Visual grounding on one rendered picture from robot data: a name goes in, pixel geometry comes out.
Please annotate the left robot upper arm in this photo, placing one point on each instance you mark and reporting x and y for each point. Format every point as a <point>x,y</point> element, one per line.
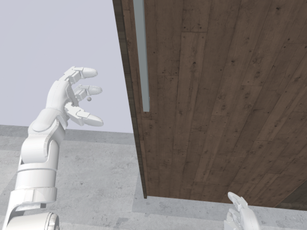
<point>42,221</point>

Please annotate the handle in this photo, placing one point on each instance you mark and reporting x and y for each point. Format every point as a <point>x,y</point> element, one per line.
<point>142,51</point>

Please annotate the robot right hand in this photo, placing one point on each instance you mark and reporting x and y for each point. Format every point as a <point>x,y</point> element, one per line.
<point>245,220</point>

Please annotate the wardrobe door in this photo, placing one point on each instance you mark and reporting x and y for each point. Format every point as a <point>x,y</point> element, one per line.
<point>298,196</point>
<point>228,98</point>

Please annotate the robot left hand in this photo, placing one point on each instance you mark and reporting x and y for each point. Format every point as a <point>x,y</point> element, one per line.
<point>61,94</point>

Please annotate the robot left forearm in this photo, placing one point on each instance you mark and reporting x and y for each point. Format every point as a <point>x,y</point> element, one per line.
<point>35,183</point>

